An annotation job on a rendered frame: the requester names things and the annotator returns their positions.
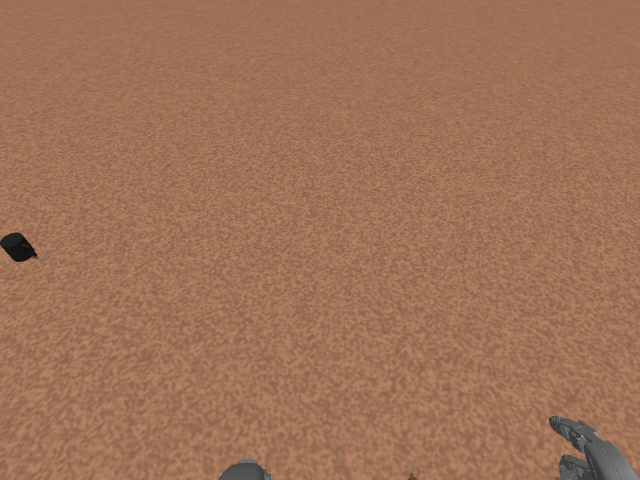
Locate mug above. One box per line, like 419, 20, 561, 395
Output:
0, 233, 37, 262

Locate right robot hand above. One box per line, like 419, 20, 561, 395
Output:
549, 416, 640, 480

